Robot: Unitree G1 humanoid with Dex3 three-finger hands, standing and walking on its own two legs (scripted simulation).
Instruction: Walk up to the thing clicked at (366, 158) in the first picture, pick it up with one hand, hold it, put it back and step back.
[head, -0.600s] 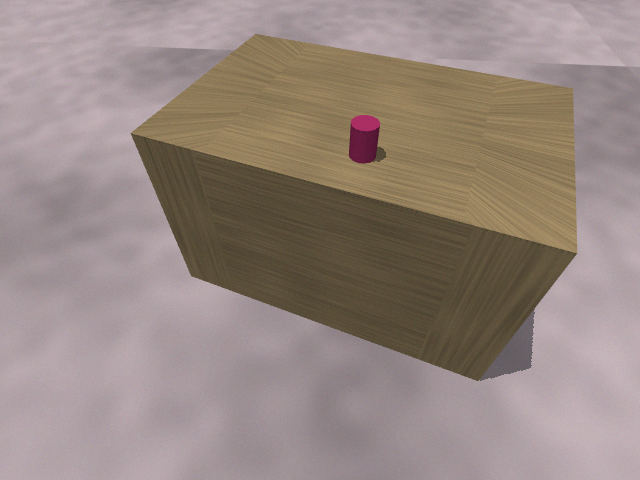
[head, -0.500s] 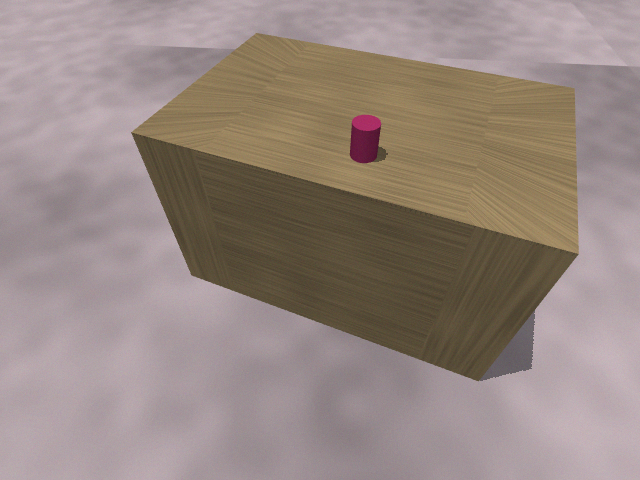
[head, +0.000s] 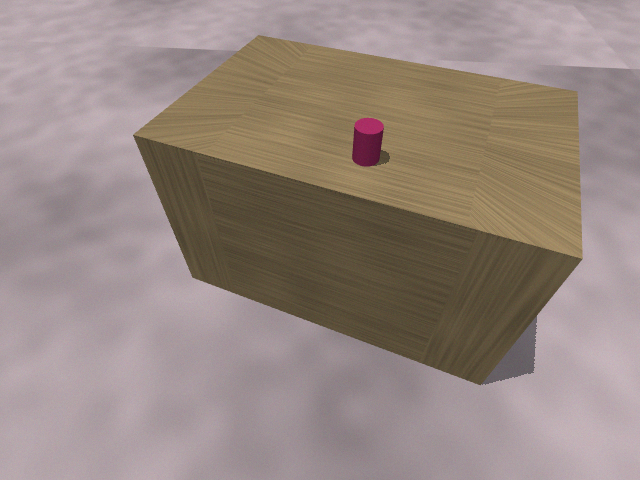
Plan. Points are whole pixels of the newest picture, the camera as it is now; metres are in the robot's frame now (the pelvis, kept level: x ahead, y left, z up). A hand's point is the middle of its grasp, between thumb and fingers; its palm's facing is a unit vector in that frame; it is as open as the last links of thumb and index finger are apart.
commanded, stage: stand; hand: left
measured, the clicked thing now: (367, 142) +0.86 -0.07 -0.09
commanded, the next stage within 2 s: walk up in 0.52 s
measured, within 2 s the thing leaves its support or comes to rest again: neither
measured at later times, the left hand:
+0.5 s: hand out of the picture +0.07 +0.25 -0.16, palm faces -0.02 -0.94 -0.34, open 7.4 cm
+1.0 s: hand out of the picture +0.15 +0.20 -0.15, palm faces -0.16 -0.91 -0.39, open 7.4 cm
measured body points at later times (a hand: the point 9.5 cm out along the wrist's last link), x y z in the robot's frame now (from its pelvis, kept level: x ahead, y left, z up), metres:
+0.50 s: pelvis +0.00 +0.00 +0.00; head +0.01 +0.00 +0.45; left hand +0.07 +0.30 -0.13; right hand +0.07 -0.30 -0.13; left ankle -0.01 +0.13 -0.75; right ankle +0.00 -0.12 -0.75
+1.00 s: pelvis +0.09 -0.07 -0.02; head +0.10 -0.09 +0.43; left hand +0.16 +0.24 -0.12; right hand +0.11 -0.41 -0.14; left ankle +0.13 +0.05 -0.70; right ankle +0.10 -0.20 -0.75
